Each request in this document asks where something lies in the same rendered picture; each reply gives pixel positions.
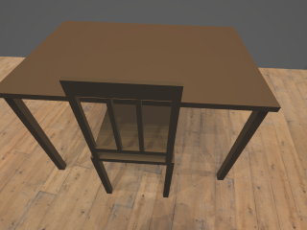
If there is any chair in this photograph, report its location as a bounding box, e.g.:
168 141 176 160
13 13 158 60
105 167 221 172
59 77 183 197

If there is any table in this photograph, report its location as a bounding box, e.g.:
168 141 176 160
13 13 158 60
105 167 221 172
0 20 281 180

